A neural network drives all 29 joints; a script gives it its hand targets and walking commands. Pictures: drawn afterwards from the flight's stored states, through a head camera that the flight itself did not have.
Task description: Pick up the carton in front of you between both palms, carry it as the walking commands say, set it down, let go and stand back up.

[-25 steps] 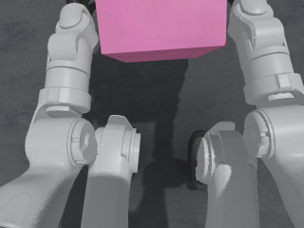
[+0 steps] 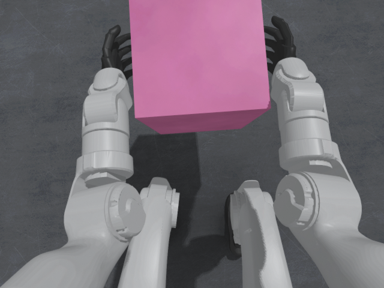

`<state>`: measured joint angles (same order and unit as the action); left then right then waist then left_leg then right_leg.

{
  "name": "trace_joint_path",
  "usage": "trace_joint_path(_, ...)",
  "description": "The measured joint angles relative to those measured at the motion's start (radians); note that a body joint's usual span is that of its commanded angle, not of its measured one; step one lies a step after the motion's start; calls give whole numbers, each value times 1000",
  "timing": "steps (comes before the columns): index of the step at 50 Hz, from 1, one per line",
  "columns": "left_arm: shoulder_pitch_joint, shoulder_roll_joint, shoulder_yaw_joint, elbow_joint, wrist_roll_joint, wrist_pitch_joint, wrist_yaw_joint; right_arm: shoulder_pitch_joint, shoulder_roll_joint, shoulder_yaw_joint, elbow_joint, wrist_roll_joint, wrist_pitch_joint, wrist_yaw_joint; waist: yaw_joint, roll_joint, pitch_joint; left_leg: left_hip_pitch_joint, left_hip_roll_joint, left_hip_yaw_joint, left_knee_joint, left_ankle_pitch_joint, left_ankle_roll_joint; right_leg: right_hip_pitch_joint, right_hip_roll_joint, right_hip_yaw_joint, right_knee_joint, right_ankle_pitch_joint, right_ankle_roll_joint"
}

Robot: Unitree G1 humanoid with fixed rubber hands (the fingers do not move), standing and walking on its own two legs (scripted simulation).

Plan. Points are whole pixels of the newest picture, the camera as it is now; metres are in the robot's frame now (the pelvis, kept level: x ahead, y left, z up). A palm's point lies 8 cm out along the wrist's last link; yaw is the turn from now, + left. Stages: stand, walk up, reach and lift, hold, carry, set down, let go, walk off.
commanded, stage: reach and lift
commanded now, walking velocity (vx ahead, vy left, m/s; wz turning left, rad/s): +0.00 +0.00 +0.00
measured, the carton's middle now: (198, 77) +0.53 +0.02 -0.13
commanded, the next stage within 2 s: none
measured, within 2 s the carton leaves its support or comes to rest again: neither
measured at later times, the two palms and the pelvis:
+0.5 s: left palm (70, 47) +0.46 +0.16 +0.10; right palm (346, 44) +0.47 -0.14 +0.10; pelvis +0.05 +0.00 +0.13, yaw -1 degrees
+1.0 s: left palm out of the picture +0.42 +0.15 +0.25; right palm out of the picture +0.42 -0.15 +0.25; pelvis +0.10 +0.00 +0.26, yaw -1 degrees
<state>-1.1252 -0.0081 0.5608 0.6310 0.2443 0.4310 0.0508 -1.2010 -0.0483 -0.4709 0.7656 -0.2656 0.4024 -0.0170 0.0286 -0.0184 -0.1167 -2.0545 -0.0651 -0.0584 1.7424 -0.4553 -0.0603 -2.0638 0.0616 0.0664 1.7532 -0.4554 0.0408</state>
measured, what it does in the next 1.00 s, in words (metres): rises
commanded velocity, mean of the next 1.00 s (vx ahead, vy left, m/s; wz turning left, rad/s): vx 0.00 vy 0.00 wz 0.00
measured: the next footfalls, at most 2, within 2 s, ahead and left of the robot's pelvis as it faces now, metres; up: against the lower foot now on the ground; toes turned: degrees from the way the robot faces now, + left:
none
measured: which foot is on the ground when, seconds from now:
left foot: down 0.00-1.00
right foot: down 0.00-1.00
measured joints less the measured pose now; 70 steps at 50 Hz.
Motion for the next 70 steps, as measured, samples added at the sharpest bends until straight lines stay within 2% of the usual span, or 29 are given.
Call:
trace_joint_path(9,161,-43,-55,-72,-21,13,0,184,44,50,-119,38,34,-3,-6,14,-72,163,11,1,-117,-22,11,164,-3,2,-121,-19,-1)
trace_joint_path(22,369,-84,-86,-40,-14,-32,-14,415,116,54,-129,21,-4,-6,1,9,-125,521,22,4,-350,-20,22,517,-10,9,-348,-18,-13)
trace_joint_path(40,624,-126,-168,-98,-15,-38,-28,698,180,107,-221,33,-14,-6,-17,17,-66,1068,31,-12,-734,60,36,1074,-28,2,-741,60,-23)
trace_joint_path(50,759,-144,-219,-149,-7,12,-30,837,198,149,-276,26,36,1,-24,18,-19,1445,39,-13,-1006,136,43,1451,-38,6,-1015,137,-25)
trace_joint_path(59,843,-149,-279,-237,1,108,-36,927,203,200,-374,19,135,9,-30,20,40,1747,46,-18,-1211,205,46,1758,-46,4,-1225,206,-26)
trace_joint_path(64,825,-153,-267,-226,35,154,-49,911,207,186,-369,-12,185,23,-32,19,71,1841,47,-18,-1263,227,48,1851,-48,5,-1277,228,-26)
trace_joint_path(70,784,-165,-231,-209,67,168,-62,873,217,148,-355,-42,200,38,-30,18,119,1863,47,-16,-1261,232,49,1871,-48,7,-1270,233,-26)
